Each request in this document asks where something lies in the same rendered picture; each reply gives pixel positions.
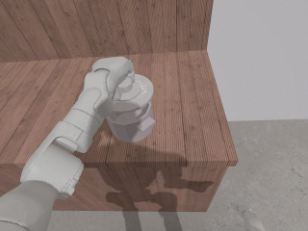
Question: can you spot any pot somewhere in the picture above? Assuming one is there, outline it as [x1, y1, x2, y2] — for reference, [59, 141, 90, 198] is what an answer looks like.
[106, 101, 156, 142]

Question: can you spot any left robot forearm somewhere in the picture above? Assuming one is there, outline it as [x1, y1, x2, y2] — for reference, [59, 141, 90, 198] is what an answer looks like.
[20, 65, 118, 183]

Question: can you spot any left robot upper arm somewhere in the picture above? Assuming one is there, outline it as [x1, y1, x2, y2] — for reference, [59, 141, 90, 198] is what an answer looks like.
[0, 143, 84, 231]

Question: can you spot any left robot hand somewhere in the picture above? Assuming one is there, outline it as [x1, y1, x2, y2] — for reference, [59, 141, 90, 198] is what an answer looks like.
[92, 56, 136, 101]

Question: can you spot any knob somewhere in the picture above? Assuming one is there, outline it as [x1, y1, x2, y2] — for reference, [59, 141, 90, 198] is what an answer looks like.
[117, 77, 133, 92]

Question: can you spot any right robot hand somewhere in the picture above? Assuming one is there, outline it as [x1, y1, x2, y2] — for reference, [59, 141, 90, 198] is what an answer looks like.
[228, 201, 266, 231]

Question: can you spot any lid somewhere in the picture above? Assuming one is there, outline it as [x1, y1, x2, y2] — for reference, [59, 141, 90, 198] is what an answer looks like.
[113, 74, 154, 114]

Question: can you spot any table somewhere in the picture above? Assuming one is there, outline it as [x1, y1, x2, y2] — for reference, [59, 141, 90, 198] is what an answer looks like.
[0, 0, 239, 212]

